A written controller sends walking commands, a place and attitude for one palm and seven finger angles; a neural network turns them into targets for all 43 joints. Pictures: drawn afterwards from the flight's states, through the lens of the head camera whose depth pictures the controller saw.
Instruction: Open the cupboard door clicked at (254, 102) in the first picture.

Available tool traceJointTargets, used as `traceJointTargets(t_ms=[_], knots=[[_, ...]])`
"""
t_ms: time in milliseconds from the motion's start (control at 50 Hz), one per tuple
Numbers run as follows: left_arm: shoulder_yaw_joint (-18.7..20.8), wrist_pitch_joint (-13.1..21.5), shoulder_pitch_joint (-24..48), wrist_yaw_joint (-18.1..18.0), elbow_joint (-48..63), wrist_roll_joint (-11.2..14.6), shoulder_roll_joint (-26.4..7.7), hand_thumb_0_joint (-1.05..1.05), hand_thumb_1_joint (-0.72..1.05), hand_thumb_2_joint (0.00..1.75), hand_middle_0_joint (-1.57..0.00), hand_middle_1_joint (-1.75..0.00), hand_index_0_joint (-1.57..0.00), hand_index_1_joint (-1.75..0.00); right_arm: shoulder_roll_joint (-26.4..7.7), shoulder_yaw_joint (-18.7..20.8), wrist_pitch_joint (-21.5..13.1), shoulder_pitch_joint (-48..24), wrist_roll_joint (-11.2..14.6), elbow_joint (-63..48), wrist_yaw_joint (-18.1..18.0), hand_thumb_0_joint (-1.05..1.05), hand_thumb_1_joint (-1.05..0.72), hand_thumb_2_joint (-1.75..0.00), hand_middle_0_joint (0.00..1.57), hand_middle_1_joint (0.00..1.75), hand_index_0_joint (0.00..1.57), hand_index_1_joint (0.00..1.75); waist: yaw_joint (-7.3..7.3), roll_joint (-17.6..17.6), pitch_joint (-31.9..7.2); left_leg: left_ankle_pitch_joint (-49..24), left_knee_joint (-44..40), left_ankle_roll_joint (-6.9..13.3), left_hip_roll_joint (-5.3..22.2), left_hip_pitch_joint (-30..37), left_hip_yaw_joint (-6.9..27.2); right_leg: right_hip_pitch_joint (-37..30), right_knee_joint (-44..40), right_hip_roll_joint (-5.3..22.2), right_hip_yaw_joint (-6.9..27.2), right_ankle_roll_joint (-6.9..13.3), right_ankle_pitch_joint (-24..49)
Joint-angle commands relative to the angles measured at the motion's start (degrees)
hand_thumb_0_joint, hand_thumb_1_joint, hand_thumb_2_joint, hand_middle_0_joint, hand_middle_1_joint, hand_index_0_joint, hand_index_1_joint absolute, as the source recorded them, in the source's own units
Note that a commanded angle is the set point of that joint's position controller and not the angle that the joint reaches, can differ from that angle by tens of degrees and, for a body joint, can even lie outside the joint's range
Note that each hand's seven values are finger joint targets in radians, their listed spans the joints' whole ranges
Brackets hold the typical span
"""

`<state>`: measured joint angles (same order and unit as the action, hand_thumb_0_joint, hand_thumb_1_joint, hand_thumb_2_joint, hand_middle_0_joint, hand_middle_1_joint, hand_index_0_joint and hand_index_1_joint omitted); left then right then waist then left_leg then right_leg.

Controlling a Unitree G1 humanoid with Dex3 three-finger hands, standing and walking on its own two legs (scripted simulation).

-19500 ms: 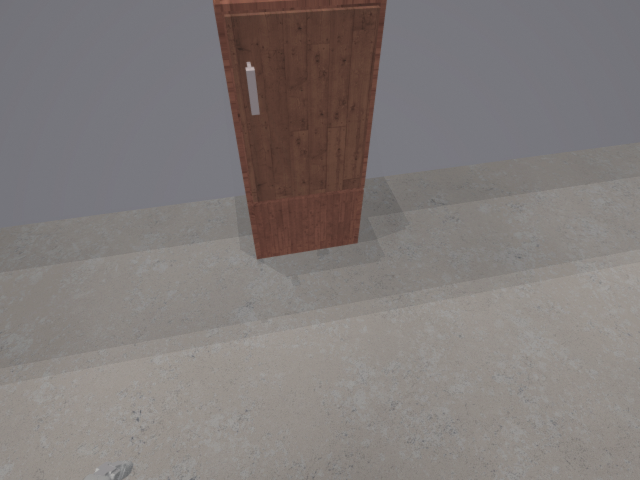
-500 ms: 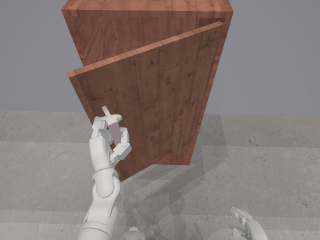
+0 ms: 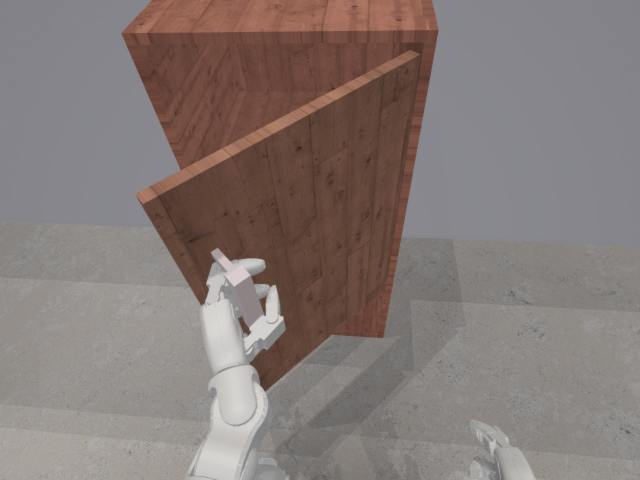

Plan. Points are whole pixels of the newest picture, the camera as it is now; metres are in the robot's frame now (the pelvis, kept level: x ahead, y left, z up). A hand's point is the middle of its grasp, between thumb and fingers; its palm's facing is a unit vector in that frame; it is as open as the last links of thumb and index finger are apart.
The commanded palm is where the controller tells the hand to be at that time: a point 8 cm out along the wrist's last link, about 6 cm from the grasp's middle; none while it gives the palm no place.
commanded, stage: open thumb and fingers to let go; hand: left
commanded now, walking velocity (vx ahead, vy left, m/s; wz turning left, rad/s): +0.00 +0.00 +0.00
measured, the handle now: (238, 291) +0.34 +0.12 +0.05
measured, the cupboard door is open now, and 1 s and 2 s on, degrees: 46 46 46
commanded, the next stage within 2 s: slide the hand sideways off the handle in 0.62 s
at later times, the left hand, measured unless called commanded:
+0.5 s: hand (265, 318) +0.31 +0.08 +0.05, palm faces +0.30 -0.96 -0.01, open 14.2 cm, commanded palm +0.27 +0.14 +0.05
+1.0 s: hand (238, 350) +0.26 +0.10 +0.06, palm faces -0.18 -0.98 +0.09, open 16.2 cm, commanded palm +0.25 +0.15 +0.05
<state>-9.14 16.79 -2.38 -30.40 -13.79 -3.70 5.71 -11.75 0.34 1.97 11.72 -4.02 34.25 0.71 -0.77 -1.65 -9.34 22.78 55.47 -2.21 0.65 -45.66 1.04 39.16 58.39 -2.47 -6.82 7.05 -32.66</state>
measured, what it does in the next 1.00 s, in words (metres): shifts its weight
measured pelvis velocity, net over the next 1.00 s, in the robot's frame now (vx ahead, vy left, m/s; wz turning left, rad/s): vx -0.01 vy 0.08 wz -0.09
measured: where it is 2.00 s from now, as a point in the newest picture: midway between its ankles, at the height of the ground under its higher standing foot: outside the picture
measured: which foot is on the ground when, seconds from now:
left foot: down 0.00-1.00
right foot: down 0.00-1.00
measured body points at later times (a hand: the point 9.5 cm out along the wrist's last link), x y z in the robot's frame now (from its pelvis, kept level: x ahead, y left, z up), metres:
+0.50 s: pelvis +0.00 +0.01 +0.00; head +0.04 -0.02 +0.45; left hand +0.28 +0.13 +0.05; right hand +0.15 -0.23 -0.12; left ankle +0.05 +0.17 -0.67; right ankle -0.03 -0.03 -0.67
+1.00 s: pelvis -0.01 +0.08 +0.00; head +0.02 +0.07 +0.45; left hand +0.27 +0.16 +0.05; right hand +0.14 -0.16 -0.10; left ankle +0.05 +0.17 -0.67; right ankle -0.03 -0.03 -0.67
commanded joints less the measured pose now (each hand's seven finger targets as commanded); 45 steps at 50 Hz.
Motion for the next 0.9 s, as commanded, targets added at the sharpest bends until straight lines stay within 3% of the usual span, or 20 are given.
traceJointTargets(t_ms=[0, 80, 180, 220, 280, 300, 320, 380, 420, 500, 580, 700, 720, 740, 760, 780, 800, 820, 880], knots=[[1.8, 4.2, 10.2, 1.3, 11.2, 0.8, -1.0, 0.00, 0.13, 0.57, -0.35, -1.27, -0.35, -1.27, -3.6, 1.3, -2.3, -3.4, 0.5, -8.2, -0.5, 0.00, -0.90, -0.90, 0.20, 0.30, 0.20, 0.30, -1.09, 10.7, -12.9, -7.8, 0.1, 2.5, -2.2, 2.6, 1.3, -14.3, -14.7, 9.1, 18.6, -11.2, 43.6], [3.5, 5.7, 9.6, 2.6, 11.4, 2.6, -2.3, 0.00, -0.15, 0.45, -0.32, -1.24, -0.32, -1.24, -4.1, 1.6, -2.4, -3.4, 0.7, -7.8, -0.5, 0.00, -0.90, -0.90, 0.20, 0.30, 0.20, 0.30, -0.44, 11.0, -13.1, -6.9, 0.2, 2.5, -2.3, 1.6, 1.9, -15.0, -14.6, 9.2, 19.2, -11.5, 43.2], [5.4, 6.9, 5.8, 2.5, 10.5, 2.8, -3.2, 0.00, -0.50, 0.30, -0.30, -1.20, -0.30, -1.20, -4.1, 1.9, -2.3, -3.5, 0.6, -7.8, -0.3, 0.00, -0.90, -0.90, 0.20, 0.30, 0.20, 0.30, 0.23, 10.4, -13.0, -7.0, 0.6, 2.5, -2.5, 1.1, 2.2, -14.3, -13.6, 8.8, 18.8, -11.3, 43.3], [5.1, 7.1, 5.9, 2.4, 10.8, 3.1, -2.6, 0.00, -0.50, 0.30, -0.30, -1.20, -0.30, -1.20, -4.1, 1.9, -2.3, -3.8, 0.6, -7.9, -0.3, 0.00, -0.90, -0.90, 0.20, 0.30, 0.20, 0.30, 0.18, 10.2, -12.7, -6.7, 0.6, 2.6, -2.6, 1.1, 2.2, -14.0, -13.6, 8.8, 18.8, -11.3, 42.7], [6.1, 7.2, 4.2, 1.9, 11.8, 2.8, -3.6, 0.00, -0.50, 0.30, -0.27, -1.05, -0.27, -1.05, -4.2, 2.1, -2.2, -3.5, 0.7, -8.4, -0.3, 0.00, -0.90, -0.90, 0.20, 0.30, 0.20, 0.30, 0.53, 11.3, -13.3, -7.5, 0.5, 2.6, -2.6, 1.3, 2.3, -14.6, -13.3, 8.5, 18.7, -11.3, 44.0], [5.3, 7.0, 4.0, 1.7, 11.6, 2.5, -2.9, 0.00, -0.50, 0.30, -0.27, -1.00, -0.27, -1.00, -4.1, 2.0, -2.2, -3.9, 0.5, -8.6, -0.4, 0.00, -0.90, -0.90, 0.20, 0.30, 0.20, 0.30, 0.54, 9.8, -13.0, -7.6, 0.4, 2.6, -2.6, 1.9, 1.9, -13.9, -13.2, 8.4, 18.1, -10.8, 43.5], [3.8, 6.9, 5.6, 1.6, 12.4, 2.3, -1.6, 0.00, -0.50, 0.30, -0.26, -0.95, -0.26, -0.95, -4.0, 1.9, -2.2, -3.6, 0.6, -8.7, -0.3, 0.00, -0.90, -0.90, 0.20, 0.30, 0.20, 0.30, 0.03, 9.2, -12.7, -7.5, 0.2, 2.6, -2.7, 2.5, 1.9, -13.0, -13.1, 8.2, 17.3, -10.6, 42.2], [4.3, 6.6, 6.1, 0.9, 12.0, 1.6, -2.3, 0.00, -0.50, 0.30, -0.23, -0.80, -0.23, -0.80, -4.0, 1.9, -2.4, -3.6, 0.5, -8.7, -0.6, 0.00, -0.90, -0.90, 0.20, 0.30, 0.20, 0.30, -0.48, 10.8, -11.6, -7.2, 0.5, 2.8, -2.4, 2.8, 1.9, -11.2, -13.5, 7.8, 17.0, -10.6, 40.1], [4.0, 6.7, 7.5, 0.6, 12.4, 1.5, -2.0, 0.00, -0.50, 0.30, -0.22, -0.70, -0.22, -0.70, -3.9, 1.9, -2.5, -3.9, 0.4, -8.8, -0.7, 0.00, -0.90, -0.90, 0.20, 0.30, 0.20, 0.30, -0.39, 10.0, -11.9, -6.8, 0.5, 2.7, -2.5, 2.6, 1.8, -11.1, -13.5, 7.9, 17.0, -10.4, 38.8], [2.7, 6.3, 7.4, -0.2, 12.4, 0.7, -0.5, 0.00, -0.50, 0.30, -0.18, -0.50, -0.18, -0.50, -3.7, 1.8, -2.7, -4.0, 0.4, -9.1, -0.8, 0.00, -0.90, -0.90, 0.20, 0.30, 0.20, 0.30, -0.10, 7.8, -13.2, -7.5, 0.0, 2.8, -2.4, 4.7, 1.4, -9.1, -12.4, 6.8, 14.3, -9.4, 35.7], [2.6, 5.3, 7.5, -1.5, 11.5, -0.5, -0.4, 0.00, -0.50, 0.30, -0.15, -0.30, -0.15, -0.30, -3.5, 1.5, -2.7, -4.0, 0.2, -9.4, -0.9, 0.00, -0.90, -0.90, 0.20, 0.30, 0.20, 0.30, 0.04, 8.3, -13.1, -7.6, -0.3, 2.9, -2.3, 5.6, 1.3, -7.2, -12.0, 5.5, 12.3, -8.5, 31.5], [-0.1, 3.8, 9.9, -3.5, 11.2, -1.2, 3.3, 0.00, -0.50, 0.30, -0.15, -0.30, -0.15, -0.30, -3.3, 1.2, -3.0, -5.2, 0.0, -9.9, -0.9, 0.00, -0.90, -0.90, 0.20, 0.30, 0.20, 0.30, -0.12, 6.5, -12.3, -7.7, -1.1, 3.1, -1.9, 8.5, 1.3, -2.4, -10.5, 3.1, 7.7, -6.9, 23.9], [-11.8, 6.5, 9.2, 8.8, 12.2, -7.0, -3.3, 0.00, -0.50, 0.30, -0.15, -0.30, -0.15, -0.30, -6.1, 0.9, -2.5, -1.6, 0.7, -9.2, -0.2, 0.00, -0.90, -0.90, 0.20, 0.30, 0.20, 0.30, -5.60, 8.7, -9.0, -8.4, -0.2, 4.2, -2.2, 8.8, 1.1, 0.5, -9.5, 3.0, 8.9, -7.4, 27.9], [-6.2, 9.1, 10.3, 15.6, 14.4, -4.6, -8.1, 0.00, -0.50, 0.30, -0.15, -0.30, -0.15, -0.30, -5.5, 1.5, -2.3, -1.4, 1.1, -10.4, -0.5, 0.00, -0.90, -0.90, 0.20, 0.30, 0.20, 0.30, -3.24, 7.4, -12.0, -9.2, 0.3, 4.4, -2.1, 8.3, 1.3, -1.7, -8.5, 3.1, 9.0, -6.7, 29.3], [-5.5, 10.6, 10.8, 19.9, 15.8, -3.7, -10.4, 0.00, -0.50, 0.30, -0.15, -0.30, -0.15, -0.30, -5.8, 1.5, -2.0, -1.7, 1.2, -11.0, -0.9, 0.00, -0.90, -0.90, 0.20, 0.30, 0.20, 0.30, -2.29, 5.1, -14.9, -9.9, 0.4, 4.5, -2.3, 8.9, 1.2, -3.8, -7.9, 3.3, 10.0, -6.5, 31.4], [-5.5, 11.4, 11.6, 23.4, 17.5, -2.7, -11.2, 0.00, -0.50, 0.30, -0.15, -0.30, -0.15, -0.30, -5.9, 1.6, -2.0, -1.3, 1.6, -11.5, -1.0, 0.00, -0.90, -0.90, 0.20, 0.30, 0.20, 0.30, -2.30, 2.4, -16.8, -11.3, 0.4, 4.5, -2.2, 10.9, 1.1, -3.9, -7.1, 3.0, 9.6, -5.9, 31.5], [-6.9, 11.8, 10.6, 26.6, 18.8, -1.0, -9.8, 0.00, -0.50, 0.30, -0.15, -0.30, -0.15, -0.30, -5.6, 1.6, -2.3, -1.4, 2.1, -12.5, -1.0, 0.00, -0.90, -0.90, 0.20, 0.30, 0.20, 0.30, -1.83, -0.2, -17.6, -12.0, 0.1, 4.4, -2.1, 13.4, 1.1, -2.7, -7.1, 2.7, 9.0, -5.5, 30.0], [-8.7, 11.4, 8.6, 28.5, 18.6, 2.1, -5.9, 0.00, -0.50, 0.30, -0.15, -0.30, -0.15, -0.30, -5.3, 1.4, -2.7, -1.7, 2.8, -13.4, -0.9, 0.00, -0.90, -0.90, 0.20, 0.30, 0.20, 0.30, -1.89, -1.1, -16.5, -11.9, -0.6, 4.2, -1.9, 15.7, 1.4, -1.2, -7.7, 2.0, 7.6, -5.1, 26.9], [-7.6, 7.9, 3.4, 28.8, 17.9, 11.3, -0.4, 0.00, -0.50, 0.30, -0.15, -0.30, -0.15, -0.30, -5.4, 0.7, -4.1, -3.7, 4.5, -15.6, -0.9, 0.00, -0.90, -0.90, 0.20, 0.30, 0.20, 0.30, -0.64, 1.7, -11.6, -7.6, -3.9, 3.6, -1.2, 16.5, 2.5, -0.2, -10.2, 0.5, 4.7, -4.8, 17.8]])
